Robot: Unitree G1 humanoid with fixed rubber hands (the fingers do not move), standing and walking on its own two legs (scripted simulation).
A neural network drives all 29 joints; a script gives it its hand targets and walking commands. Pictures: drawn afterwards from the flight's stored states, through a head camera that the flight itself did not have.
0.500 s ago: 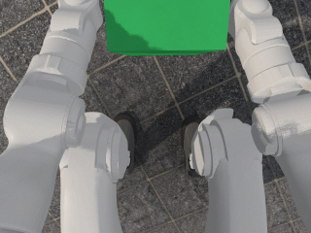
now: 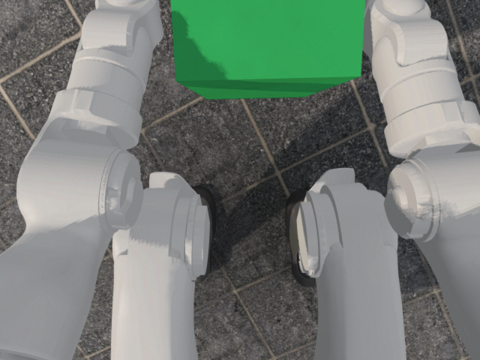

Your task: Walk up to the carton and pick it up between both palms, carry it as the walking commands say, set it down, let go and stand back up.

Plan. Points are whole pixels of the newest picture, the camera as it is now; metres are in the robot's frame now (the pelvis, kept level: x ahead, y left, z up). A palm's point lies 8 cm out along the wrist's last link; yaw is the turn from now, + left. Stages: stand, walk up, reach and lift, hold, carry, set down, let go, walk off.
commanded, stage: reach and lift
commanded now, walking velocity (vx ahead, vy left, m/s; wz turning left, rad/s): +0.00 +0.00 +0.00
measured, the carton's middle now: out of the picture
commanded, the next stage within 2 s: none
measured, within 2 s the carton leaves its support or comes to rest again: neither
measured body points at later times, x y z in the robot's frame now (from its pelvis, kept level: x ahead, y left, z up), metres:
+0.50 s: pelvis -0.02 +0.00 +0.04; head +0.34 -0.01 +0.30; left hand +0.56 +0.13 -0.09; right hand +0.55 -0.14 -0.09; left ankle +0.12 +0.12 -0.31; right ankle +0.11 -0.11 -0.31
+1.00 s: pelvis -0.02 +0.00 +0.08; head +0.34 -0.01 +0.34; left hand +0.55 +0.13 -0.04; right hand +0.54 -0.14 -0.04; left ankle +0.12 +0.12 -0.31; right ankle +0.11 -0.11 -0.31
